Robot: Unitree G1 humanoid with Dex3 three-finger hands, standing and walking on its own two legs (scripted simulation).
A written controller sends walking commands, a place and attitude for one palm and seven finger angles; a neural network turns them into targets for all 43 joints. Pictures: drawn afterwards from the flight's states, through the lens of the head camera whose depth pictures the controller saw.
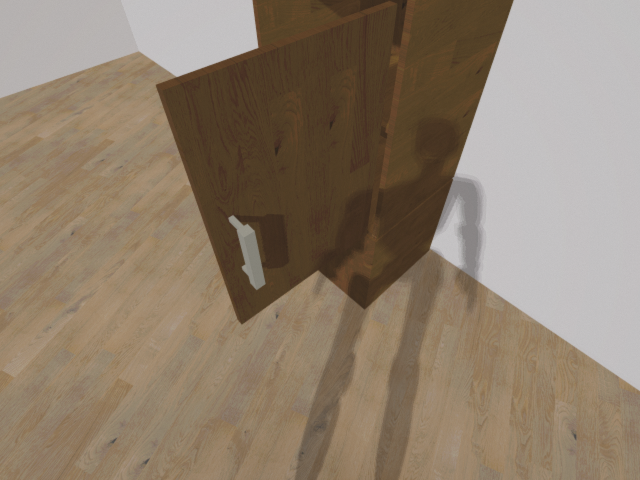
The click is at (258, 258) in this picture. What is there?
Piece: cupboard door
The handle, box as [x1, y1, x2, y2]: [228, 215, 265, 289]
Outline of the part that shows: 232,215 228,218 229,221 237,229 245,264 242,266 242,269 249,276 251,284 257,289 265,283 254,231 247,224 243,225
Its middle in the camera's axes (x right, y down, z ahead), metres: -0.14 +0.03 +0.72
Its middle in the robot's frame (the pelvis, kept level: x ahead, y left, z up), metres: +0.50 +0.17 -0.09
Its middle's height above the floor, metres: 0.69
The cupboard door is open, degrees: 87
